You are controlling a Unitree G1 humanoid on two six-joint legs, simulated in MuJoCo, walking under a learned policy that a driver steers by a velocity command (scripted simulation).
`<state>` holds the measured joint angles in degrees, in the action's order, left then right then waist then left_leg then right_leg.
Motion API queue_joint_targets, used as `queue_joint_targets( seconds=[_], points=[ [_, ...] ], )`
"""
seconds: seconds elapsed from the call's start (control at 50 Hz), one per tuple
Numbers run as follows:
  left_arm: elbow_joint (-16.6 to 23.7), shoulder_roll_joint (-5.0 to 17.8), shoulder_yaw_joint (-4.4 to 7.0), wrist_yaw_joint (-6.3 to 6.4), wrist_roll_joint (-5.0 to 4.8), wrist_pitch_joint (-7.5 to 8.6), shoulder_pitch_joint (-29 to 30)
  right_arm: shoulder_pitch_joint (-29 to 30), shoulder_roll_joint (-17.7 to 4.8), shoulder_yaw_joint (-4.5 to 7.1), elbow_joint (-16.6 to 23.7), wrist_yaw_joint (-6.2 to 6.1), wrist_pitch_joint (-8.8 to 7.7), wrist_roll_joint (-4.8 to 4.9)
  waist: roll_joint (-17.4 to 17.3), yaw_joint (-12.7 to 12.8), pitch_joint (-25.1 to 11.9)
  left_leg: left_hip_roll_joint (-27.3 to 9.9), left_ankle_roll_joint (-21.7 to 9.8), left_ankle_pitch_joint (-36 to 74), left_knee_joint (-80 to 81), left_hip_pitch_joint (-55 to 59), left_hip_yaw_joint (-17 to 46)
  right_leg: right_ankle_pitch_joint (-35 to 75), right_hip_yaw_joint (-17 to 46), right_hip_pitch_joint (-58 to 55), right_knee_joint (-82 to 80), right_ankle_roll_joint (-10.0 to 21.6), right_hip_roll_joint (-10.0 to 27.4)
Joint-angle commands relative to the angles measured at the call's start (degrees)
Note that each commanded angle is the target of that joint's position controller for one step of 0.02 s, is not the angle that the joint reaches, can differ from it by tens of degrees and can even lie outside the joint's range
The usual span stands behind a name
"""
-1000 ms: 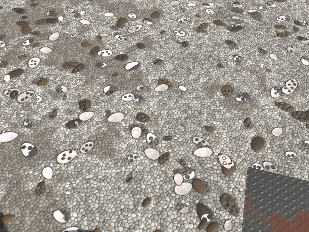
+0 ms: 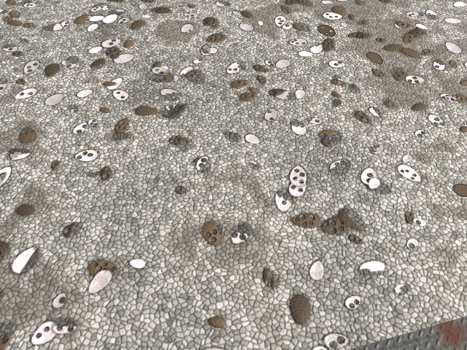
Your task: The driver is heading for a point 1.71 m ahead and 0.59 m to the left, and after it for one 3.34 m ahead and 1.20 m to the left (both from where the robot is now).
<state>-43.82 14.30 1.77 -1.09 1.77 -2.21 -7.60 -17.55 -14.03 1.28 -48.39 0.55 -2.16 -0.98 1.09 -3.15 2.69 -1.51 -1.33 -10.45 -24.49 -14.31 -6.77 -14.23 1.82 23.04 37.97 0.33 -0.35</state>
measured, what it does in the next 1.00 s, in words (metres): steps on the spot, turning left: right foot, then left foot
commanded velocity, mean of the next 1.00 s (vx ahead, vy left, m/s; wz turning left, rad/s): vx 0.02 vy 0.00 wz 0.44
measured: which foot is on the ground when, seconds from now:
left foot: down 0.00-0.04, up 0.06-0.36, down 0.38-0.92, up 0.94-1.00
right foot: up 0.00-0.02, down 0.04-0.38, up 0.40-0.90, down 0.92-1.00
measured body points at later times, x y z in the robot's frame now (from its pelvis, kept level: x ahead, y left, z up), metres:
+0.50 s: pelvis -0.01 +0.01 +0.00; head +0.01 +0.05 +0.44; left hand +0.03 +0.31 -0.14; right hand +0.15 -0.23 -0.11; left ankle -0.04 +0.08 -0.74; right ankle +0.03 -0.12 -0.68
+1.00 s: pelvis +0.00 -0.02 +0.00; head +0.03 -0.03 +0.45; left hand -0.03 +0.28 -0.09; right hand +0.24 -0.21 -0.13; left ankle -0.06 +0.07 -0.71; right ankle +0.06 -0.10 -0.74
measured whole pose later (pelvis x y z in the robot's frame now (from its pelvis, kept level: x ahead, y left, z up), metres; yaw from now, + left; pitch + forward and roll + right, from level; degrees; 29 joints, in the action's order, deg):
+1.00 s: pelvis +0.00 -0.02 +0.00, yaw +32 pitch +0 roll +1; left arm -41.9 15.2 1.2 2.0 1.0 -1.0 -9.9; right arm -12.6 -17.9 4.3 -42.0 -0.2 3.2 -1.0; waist -2.9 -0.8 3.2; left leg 9.3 -0.8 -25.8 -45.7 -21.1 10.6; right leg -12.7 2.0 13.9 27.0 2.5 -2.4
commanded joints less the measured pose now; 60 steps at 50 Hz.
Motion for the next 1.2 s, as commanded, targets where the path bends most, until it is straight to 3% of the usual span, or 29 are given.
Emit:
queue_joint_targets(
  seconds=[0.02, 0.04, 0.06, 0.08, 0.1, 0.12, 0.2, 0.24, 0.3, 0.36, 0.38, 0.4, 0.42, 0.44, 0.48, 0.52, 0.56, 0.74, 0.82, 0.88, 0.9, 0.92, 0.94, 0.96, 1.0, 1.02, 1.04, 1.1, 1.2],
  points=[
    [0.34, 4.33, 0.39, 1.29, 0.45, 1.16, -7.33, 2.43, -8.31, 1.74, 3.09, 0.53, 0.49, 0.40, -6.52, 5.07, -4.92, -8.98, -5.37, 11.15, 2.57, -5.61, 11.37, 5.82, -1.43, -17.48, -15.66, 0.95, -0.07],
    [0.80, 7.58, 0.88, 2.02, 1.10, 1.88, -8.06, 0.55, -6.21, 1.31, 3.72, 0.80, 0.66, 0.20, -0.87, 4.22, -6.17, -6.75, -2.51, 3.07, -1.05, -7.95, 11.07, 8.21, 7.28, -21.31, -18.93, 2.11, 9.05],
    [2.24, 12.28, 1.65, 2.72, 0.49, 1.96, -4.69, -3.29, -1.94, 0.46, 4.65, 0.85, 0.75, 0.77, 9.68, 0.56, -6.30, 0.37, -0.04, -11.91, -6.65, -10.93, 5.42, 17.45, 15.72, -21.16, -20.75, 5.94, 19.25],
    [2.00, 11.66, 2.21, 3.10, -0.80, 1.68, -3.56, -2.32, -4.01, 0.86, 3.55, -0.03, 2.11, 1.00, 12.90, 3.48, -6.02, 2.12, 0.02, -19.71, -13.60, -6.97, 4.57, 11.66, 15.30, -12.42, -21.78, 10.91, 20.50],
    [2.32, 9.57, 1.71, 3.22, -0.64, 1.79, -2.59, -0.50, -6.48, 1.91, 4.04, -0.28, 3.02, 1.01, 11.23, 3.67, -3.23, 2.55, -0.11, -20.57, -20.78, -8.58, 5.88, 9.76, 14.34, -10.46, -23.24, 11.98, 18.98],
    [2.13, 8.47, 1.43, 3.45, -0.54, 1.76, -1.91, 0.10, -7.26, 2.77, 4.14, -0.39, 3.61, 0.78, 9.78, 3.31, -1.97, 2.79, -0.23, -20.39, -26.80, -10.59, 6.48, 12.83, 11.88, -9.82, -23.22, 12.21, 17.89],
    [2.07, 5.80, 1.03, 4.25, -0.58, 1.82, -0.64, -2.60, -4.68, 3.18, 3.32, -0.54, 4.57, -0.02, 5.95, 1.44, -4.55, 1.83, 1.24, -17.98, -31.80, -10.92, 5.72, 25.05, 3.05, -13.38, -19.45, 11.78, 15.48],
    [1.68, 5.83, 1.28, 4.20, -0.43, 1.76, -0.98, -0.51, -3.54, 2.86, 4.42, -0.16, 4.91, 0.20, 7.02, 2.46, -4.92, 1.32, 1.56, -17.36, -26.69, -9.54, 5.03, 23.54, 1.62, -14.21, -18.22, 11.59, 15.59],
    [1.10, 7.70, 2.24, 3.56, -0.14, 1.46, -1.60, 1.22, -4.01, 2.88, 6.21, 0.55, 5.45, 0.64, 9.22, 3.67, -6.04, 1.65, 0.95, -16.54, -19.52, -6.01, 3.53, 22.30, 1.51, -14.66, -16.37, 11.48, 16.94],
    [0.90, 9.45, 3.16, 3.17, -0.64, 0.87, -0.37, -1.56, -4.06, 2.92, 6.19, 0.91, 4.87, 0.58, 6.55, 1.11, -6.47, 3.19, -1.12, -6.77, -4.90, 2.77, 1.50, 16.31, -1.35, -10.63, -10.59, 7.46, 16.11],
    [0.32, 8.71, 3.27, 2.97, -0.48, 0.65, -2.23, -1.63, -6.17, 3.33, 6.34, 0.66, 4.23, -0.14, 0.36, 1.10, -4.96, 1.14, -2.16, -2.38, 3.29, 5.99, 7.79, 6.81, -4.41, -5.73, -4.21, 3.42, 13.53],
    [1.75, 4.39, 2.37, 2.54, 0.16, 0.20, -4.78, -1.54, -12.83, 4.58, 7.77, 0.16, 3.51, -0.76, -16.02, 3.10, -4.57, -14.84, -5.49, 8.34, 8.55, 11.08, 29.52, -14.29, -10.45, 6.90, 10.80, -1.73, 6.16],
    [4.93, 4.70, 1.96, 3.42, -0.22, -0.62, 2.87, -4.95, -17.84, 6.15, 7.23, 0.03, 3.63, -0.56, -18.59, -1.13, -0.90, -20.96, -13.33, 21.28, 9.40, 4.64, 37.21, -22.77, -4.44, 12.29, 17.18, -1.88, -0.41],
    [4.73, 5.81, 2.18, 3.52, -0.47, -0.96, 3.64, -5.07, -14.93, 5.65, 6.80, -0.18, 3.82, -0.41, -10.30, -0.07, -0.05, -18.17, -14.42, 19.41, 8.77, 4.65, 33.20, -19.12, -0.65, 12.22, 22.35, -1.67, 1.47],
    [2.47, 6.62, 2.61, 2.83, -1.18, -0.25, 0.53, 2.78, -11.30, 4.63, 8.43, -0.60, 4.34, 0.26, -6.84, 3.62, 0.39, -10.78, -11.01, 13.52, 8.23, 4.51, 25.54, -9.89, 0.64, 11.50, 22.51, -1.25, 2.16],
    [1.10, 7.41, 3.00, 2.14, -0.11, 0.03, -2.20, 4.11, -9.95, 4.29, 9.43, -0.72, 4.20, 0.86, -7.33, 3.82, -3.11, -8.28, -10.61, 19.80, 6.89, 7.61, 23.05, -6.42, 0.02, 10.34, 24.60, -1.85, 1.30],
    [1.36, 6.77, 2.88, 1.88, -0.42, -0.06, -2.27, 2.28, -10.33, 4.50, 9.19, -0.60, 3.92, 1.07, -5.87, 3.21, -4.69, -8.17, -10.82, 21.16, 6.21, 10.03, 23.42, -5.50, 0.23, 10.68, 24.20, -2.49, 0.97],
    [4.12, 6.85, 2.16, 2.53, -0.88, 0.08, 1.08, -0.16, -12.57, 5.42, 9.62, -0.74, 4.40, 0.09, -7.74, 0.60, -3.74, -7.76, -12.69, 13.73, 4.70, 9.00, 31.63, -8.11, 1.51, 7.71, 10.48, -2.67, -0.78],
    [5.15, 7.22, 1.83, 2.87, -1.52, 0.75, 0.04, 2.19, -13.17, 5.72, 10.36, -0.20, 4.69, -0.19, -8.32, 1.33, -4.58, -6.63, -11.52, 17.52, 3.03, 5.67, 35.42, -9.17, 1.73, 0.84, 4.32, -1.40, -2.65],
    [4.25, 6.69, 1.49, 3.34, -1.78, 1.47, -5.05, 5.69, -12.10, 5.33, 10.60, -0.18, 4.85, 0.28, -8.25, 4.19, -5.58, -4.42, -8.02, 18.05, 0.59, 2.34, 35.23, -3.94, 0.78, -9.60, -8.51, 0.13, -3.05],
    [3.86, 6.73, 1.46, 3.73, -1.33, 1.91, -6.74, 6.42, -11.11, 4.92, 10.60, -0.42, 4.81, 0.79, -6.97, 5.36, -5.35, -2.33, -5.36, 12.40, -1.18, -0.99, 34.11, 1.85, 1.51, -15.23, -17.11, 0.81, -1.67],
    [4.55, 10.13, 1.94, 4.25, -0.39, 2.26, -5.70, 4.19, -8.05, 4.01, 10.73, -0.55, 4.54, 0.92, 1.38, 3.67, -5.56, 2.13, -2.03, -0.98, -7.85, -5.54, 28.94, -0.15, 11.96, -18.95, -23.80, 3.01, 8.02],
    [6.91, 14.44, 2.29, 4.10, -0.46, 2.10, -0.90, 0.56, -5.78, 3.42, 11.00, -0.91, 4.35, 0.90, 11.12, 1.18, -4.87, 12.13, 0.32, -19.62, -16.79, -13.29, 18.13, 6.86, 26.93, -19.98, -26.86, 7.97, 20.51],
    [5.58, 14.11, 2.65, 3.48, -0.25, 1.80, -3.51, 0.94, -10.87, 4.75, 9.93, -1.32, 4.71, -0.60, 8.89, 2.72, -5.06, 10.04, 0.93, -23.96, -27.40, -10.27, 16.10, 11.85, 27.40, -12.96, -24.15, 13.90, 22.60],
    [5.76, 7.98, 0.98, 2.69, -0.95, 2.07, 0.84, 1.06, -10.26, 4.80, 7.93, -0.95, 5.05, -0.28, 4.03, 0.62, -1.39, 8.24, 1.63, -17.18, -33.63, -8.46, 17.17, 12.61, 17.45, -8.99, -23.44, 12.22, 15.41],
    [6.05, 7.40, 0.76, 2.75, -0.69, 2.14, 2.24, 0.63, -9.66, 4.63, 7.27, -0.57, 5.24, -0.17, 5.85, 0.25, -1.97, 8.41, 2.19, -14.91, -34.61, -8.37, 16.34, 13.55, 13.54, -10.13, -22.96, 10.46, 12.23],
    [5.71, 7.25, 0.64, 2.96, -0.70, 2.30, 1.77, 0.24, -9.13, 4.39, 6.80, -0.18, 5.42, -0.14, 7.58, 0.62, -2.30, 8.48, 2.85, -14.37, -34.20, -8.81, 15.74, 17.99, 11.44, -11.97, -22.11, 10.25, 10.99],
    [3.70, 7.15, 0.52, 2.89, -0.87, 2.51, -1.95, 2.90, -7.19, 3.30, 6.27, -0.04, 5.73, 0.36, 6.74, 2.79, -3.61, 7.34, 4.09, -15.06, -26.20, -7.78, 13.98, 21.79, 9.74, -16.93, -20.23, 10.57, 10.58],
    [0.91, 8.96, 1.09, 2.21, -0.43, 1.73, -4.47, 4.29, -6.02, 2.00, 4.19, -1.02, 5.87, 1.07, 9.29, 4.23, -3.65, 5.47, 2.66, -13.67, -5.89, 0.84, 8.34, 20.07, 11.04, -17.17, -18.01, 10.49, 10.19]
  ],
)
